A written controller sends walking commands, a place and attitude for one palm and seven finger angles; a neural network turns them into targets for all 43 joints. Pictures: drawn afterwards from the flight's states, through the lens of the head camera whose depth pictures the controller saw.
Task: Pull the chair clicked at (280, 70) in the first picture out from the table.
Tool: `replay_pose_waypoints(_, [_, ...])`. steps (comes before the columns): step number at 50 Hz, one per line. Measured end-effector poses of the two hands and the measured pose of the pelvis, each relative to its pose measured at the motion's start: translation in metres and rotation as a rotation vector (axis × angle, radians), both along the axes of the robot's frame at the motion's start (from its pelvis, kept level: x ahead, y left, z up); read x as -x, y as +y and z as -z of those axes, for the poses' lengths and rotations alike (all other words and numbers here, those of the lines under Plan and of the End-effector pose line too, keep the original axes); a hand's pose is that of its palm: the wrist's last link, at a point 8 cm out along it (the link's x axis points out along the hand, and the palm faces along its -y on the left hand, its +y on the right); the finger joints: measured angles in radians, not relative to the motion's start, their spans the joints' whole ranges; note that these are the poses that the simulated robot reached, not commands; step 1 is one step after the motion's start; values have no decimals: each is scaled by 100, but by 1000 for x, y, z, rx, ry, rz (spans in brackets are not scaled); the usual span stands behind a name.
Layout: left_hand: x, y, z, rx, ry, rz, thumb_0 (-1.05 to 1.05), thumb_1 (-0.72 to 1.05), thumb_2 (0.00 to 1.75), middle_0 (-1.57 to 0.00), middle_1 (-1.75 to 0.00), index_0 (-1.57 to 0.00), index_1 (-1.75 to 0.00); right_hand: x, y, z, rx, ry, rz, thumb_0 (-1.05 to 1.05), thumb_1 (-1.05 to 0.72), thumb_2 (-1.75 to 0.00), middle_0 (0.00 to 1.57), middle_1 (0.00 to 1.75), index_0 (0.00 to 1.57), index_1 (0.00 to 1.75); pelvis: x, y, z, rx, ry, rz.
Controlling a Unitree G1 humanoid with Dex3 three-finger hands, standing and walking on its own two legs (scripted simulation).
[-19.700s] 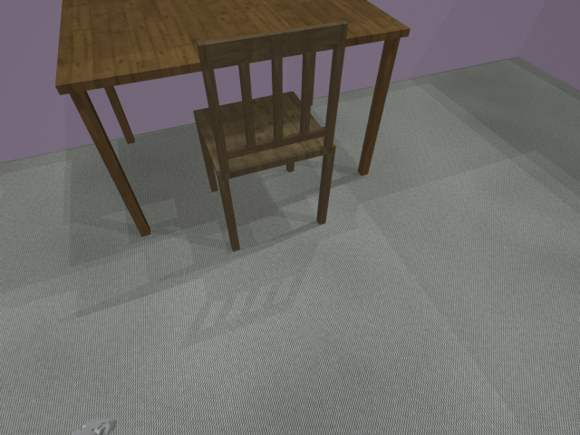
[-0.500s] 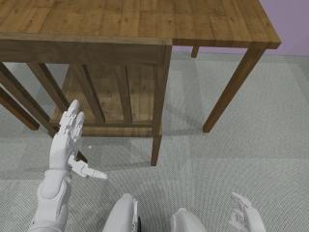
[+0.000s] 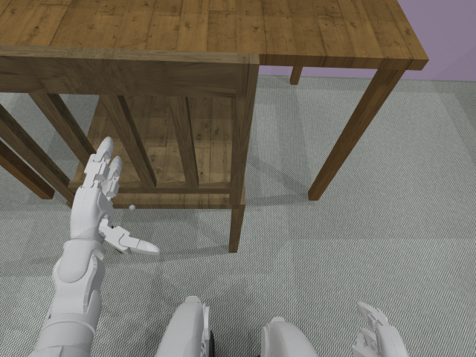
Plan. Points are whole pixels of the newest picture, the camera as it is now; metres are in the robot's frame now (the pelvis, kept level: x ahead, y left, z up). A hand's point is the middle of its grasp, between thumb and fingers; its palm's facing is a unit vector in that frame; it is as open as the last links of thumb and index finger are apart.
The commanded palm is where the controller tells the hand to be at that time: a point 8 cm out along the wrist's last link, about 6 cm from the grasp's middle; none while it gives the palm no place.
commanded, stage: push the fingers through the gap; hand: left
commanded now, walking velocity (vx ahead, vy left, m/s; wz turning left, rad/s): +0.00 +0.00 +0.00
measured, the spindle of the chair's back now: (134, 147) +0.47 +0.21 +0.01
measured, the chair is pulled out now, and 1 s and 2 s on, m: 0.00 0.00 0.00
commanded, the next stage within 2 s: hook a spindle and tug to test in 1.28 s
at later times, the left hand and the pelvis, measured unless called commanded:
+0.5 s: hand (138, 180) +0.39 +0.19 +0.02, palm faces +0.05 -1.00 -0.05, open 16.9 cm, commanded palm +0.37 +0.24 +0.02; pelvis +0.00 +0.00 +0.00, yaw +0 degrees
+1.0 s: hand (142, 159) +0.44 +0.19 +0.02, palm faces +0.05 -1.00 -0.04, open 16.9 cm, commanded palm +0.41 +0.23 +0.02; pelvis +0.00 +0.00 +0.00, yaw -1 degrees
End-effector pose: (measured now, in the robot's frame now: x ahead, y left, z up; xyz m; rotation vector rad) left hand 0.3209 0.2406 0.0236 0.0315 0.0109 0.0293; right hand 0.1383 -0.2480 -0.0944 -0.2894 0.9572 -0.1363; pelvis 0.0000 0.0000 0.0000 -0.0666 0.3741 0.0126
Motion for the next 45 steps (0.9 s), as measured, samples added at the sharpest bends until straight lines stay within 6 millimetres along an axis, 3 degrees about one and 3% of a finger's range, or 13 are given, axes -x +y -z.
replay_pose_waypoints(45, [-88, 2, -1, -14, -5, -22, -1, -50, 30, -6, -8, -6, -8, 58, -10, 14, 11, 210, 86, 0, -91, -89, 20, 30, 21, 30, -3, 2, 3, 3, 46, 13])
